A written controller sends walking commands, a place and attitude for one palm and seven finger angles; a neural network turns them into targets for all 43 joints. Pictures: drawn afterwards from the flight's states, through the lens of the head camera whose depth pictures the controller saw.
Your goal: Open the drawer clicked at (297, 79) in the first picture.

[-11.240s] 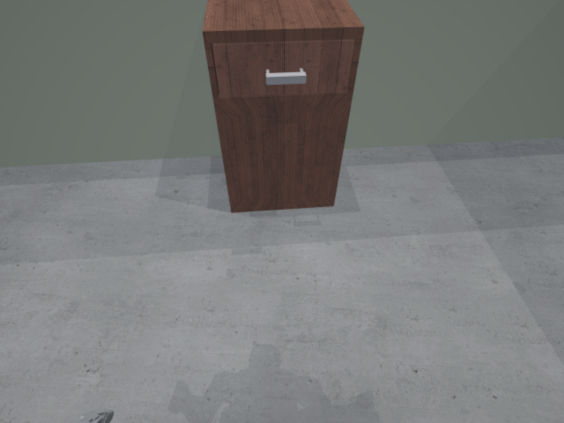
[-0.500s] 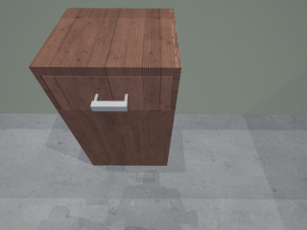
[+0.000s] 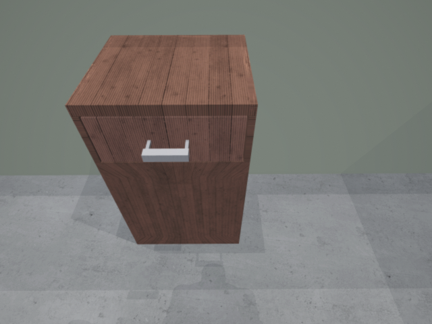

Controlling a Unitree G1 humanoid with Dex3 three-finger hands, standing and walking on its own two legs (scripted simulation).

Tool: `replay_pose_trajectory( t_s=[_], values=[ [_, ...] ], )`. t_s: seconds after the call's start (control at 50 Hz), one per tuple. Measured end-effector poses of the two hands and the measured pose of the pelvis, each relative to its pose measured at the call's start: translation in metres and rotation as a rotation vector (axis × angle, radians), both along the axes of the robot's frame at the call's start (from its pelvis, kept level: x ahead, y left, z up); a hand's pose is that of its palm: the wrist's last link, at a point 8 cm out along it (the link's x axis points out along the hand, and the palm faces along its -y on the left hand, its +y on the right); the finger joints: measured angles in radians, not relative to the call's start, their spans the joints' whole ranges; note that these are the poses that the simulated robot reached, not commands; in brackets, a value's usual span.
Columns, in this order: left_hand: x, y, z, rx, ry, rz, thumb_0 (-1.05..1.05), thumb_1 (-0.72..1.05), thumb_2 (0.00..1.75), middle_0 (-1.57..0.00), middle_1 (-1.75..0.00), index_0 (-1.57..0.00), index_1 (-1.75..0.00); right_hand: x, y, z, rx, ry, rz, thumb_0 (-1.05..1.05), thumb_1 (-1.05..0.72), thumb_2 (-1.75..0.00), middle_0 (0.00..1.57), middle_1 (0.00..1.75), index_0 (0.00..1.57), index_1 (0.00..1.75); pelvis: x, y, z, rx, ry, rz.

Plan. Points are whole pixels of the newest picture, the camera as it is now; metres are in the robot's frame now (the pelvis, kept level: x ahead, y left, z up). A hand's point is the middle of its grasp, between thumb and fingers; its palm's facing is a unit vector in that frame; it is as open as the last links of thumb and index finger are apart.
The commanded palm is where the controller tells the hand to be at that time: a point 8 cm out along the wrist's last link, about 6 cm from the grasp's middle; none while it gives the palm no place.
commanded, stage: look again from close up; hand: left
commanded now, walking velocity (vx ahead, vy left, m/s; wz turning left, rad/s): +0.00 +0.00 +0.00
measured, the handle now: (167, 149) +0.58 +0.18 -0.06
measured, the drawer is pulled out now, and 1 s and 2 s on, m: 0.00 0.00 0.00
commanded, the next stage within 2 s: raise the hand with hooked fingers in 0.60 s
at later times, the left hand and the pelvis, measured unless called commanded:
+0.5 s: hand out of the picture +0.04 +0.14 -0.17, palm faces +0.03 -0.98 -0.19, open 7.3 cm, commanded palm none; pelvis +0.04 -0.02 +0.00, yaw +0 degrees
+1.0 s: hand (142, 261) +0.25 +0.17 -0.04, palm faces -0.03 -0.30 -0.95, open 7.9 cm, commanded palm +0.19 +0.19 -0.03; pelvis +0.04 -0.04 -0.02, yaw -2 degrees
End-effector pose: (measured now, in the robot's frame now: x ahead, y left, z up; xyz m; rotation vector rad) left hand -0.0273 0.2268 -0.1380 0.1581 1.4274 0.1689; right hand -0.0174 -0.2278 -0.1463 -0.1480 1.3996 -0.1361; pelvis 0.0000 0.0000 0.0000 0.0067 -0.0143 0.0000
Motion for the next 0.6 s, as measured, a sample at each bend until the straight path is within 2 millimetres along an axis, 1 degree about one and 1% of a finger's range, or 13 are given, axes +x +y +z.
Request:
replay_pose_trajectory(
  t_s=[0.08,0.18,0.24,0.32,0.4,0.6],
  values=[
    [-0.005,-0.008,-0.001,-0.010,0.032,0.010,0.00,0.91,0.90,-0.20,-0.30,-0.20,-0.30,-0.011,0.002,-0.001,0.012,0.048,-0.013,0.01,-0.91,-0.90,0.20,0.30,0.20,0.30,0.005,-0.003,0.000,0.002,0.004,0.002],
    [0.004,-0.022,-0.002,-0.029,0.039,0.011,0.00,0.91,0.90,-0.20,-0.30,-0.20,-0.30,-0.008,0.006,-0.003,0.029,0.067,-0.023,0.01,-0.91,-0.90,0.20,0.30,0.20,0.30,0.014,-0.008,0.001,0.003,0.007,0.000],
    [0.016,-0.030,-0.004,-0.041,0.025,0.009,0.00,0.91,0.90,-0.20,-0.30,-0.20,-0.30,0.001,0.008,-0.003,0.037,0.058,-0.025,0.00,-0.91,-0.90,0.20,0.30,0.20,0.30,0.020,-0.011,0.001,0.003,0.007,-0.001],
    [0.035,-0.038,-0.007,-0.048,-0.003,0.001,0.01,0.92,0.90,-0.20,-0.30,-0.20,-0.30,0.017,0.010,-0.004,0.044,0.031,-0.025,0.00,-0.91,-0.90,0.20,0.30,0.20,0.30,0.027,-0.014,0.000,0.004,0.004,-0.003],
    [0.047,-0.037,-0.007,-0.036,-0.013,-0.002,0.02,0.93,0.90,-0.20,-0.30,-0.20,-0.30,0.033,0.008,-0.005,0.044,0.006,-0.022,0.01,-0.91,-0.90,0.20,0.30,0.20,0.30,0.034,-0.018,0.000,0.004,0.002,-0.005],
    [0.067,-0.036,-0.005,-0.016,-0.030,0.002,0.01,0.93,0.90,-0.20,-0.30,-0.20,-0.30,0.056,-0.008,-0.005,0.022,-0.003,-0.014,0.01,-0.91,-0.90,0.20,0.30,0.20,0.30,0.049,-0.025,0.000,0.005,0.008,-0.005]
  ],
)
